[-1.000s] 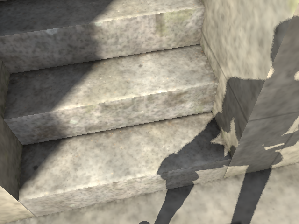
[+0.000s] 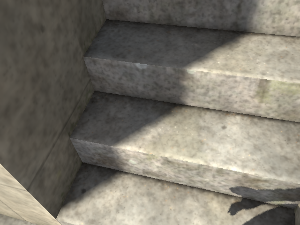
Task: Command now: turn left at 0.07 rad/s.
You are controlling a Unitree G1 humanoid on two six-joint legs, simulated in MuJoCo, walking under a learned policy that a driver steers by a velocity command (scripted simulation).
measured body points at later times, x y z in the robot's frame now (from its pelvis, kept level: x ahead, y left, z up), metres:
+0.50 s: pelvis -0.01 +0.03 +0.00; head -0.01 +0.03 +0.45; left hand +0.04 +0.28 -0.14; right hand +0.07 -0.21 -0.14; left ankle -0.04 +0.12 -0.74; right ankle +0.02 -0.10 -0.74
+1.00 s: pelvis +0.00 +0.05 +0.00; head +0.01 +0.06 +0.45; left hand +0.03 +0.29 -0.16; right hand +0.02 -0.19 -0.15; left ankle -0.04 +0.12 -0.74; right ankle +0.02 -0.10 -0.74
